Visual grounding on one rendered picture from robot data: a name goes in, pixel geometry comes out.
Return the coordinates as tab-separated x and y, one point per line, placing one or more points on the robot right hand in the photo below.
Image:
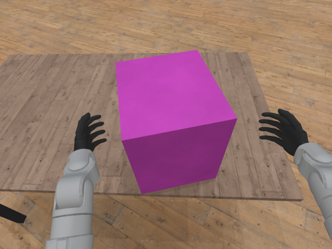
290	130

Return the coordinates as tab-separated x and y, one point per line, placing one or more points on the robot left hand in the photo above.
83	138

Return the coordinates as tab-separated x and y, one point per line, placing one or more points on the table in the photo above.
44	96

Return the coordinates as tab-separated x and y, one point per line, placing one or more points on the left robot forearm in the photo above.
73	203

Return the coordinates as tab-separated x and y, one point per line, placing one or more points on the right robot forearm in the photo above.
315	165

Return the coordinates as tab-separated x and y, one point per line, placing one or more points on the carton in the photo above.
175	121

